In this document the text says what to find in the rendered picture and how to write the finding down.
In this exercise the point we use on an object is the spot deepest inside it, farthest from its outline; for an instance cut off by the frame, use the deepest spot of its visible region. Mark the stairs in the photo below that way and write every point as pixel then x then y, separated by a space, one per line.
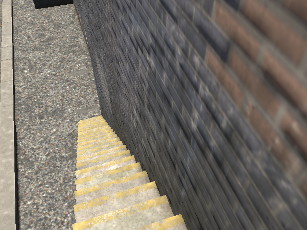
pixel 113 193

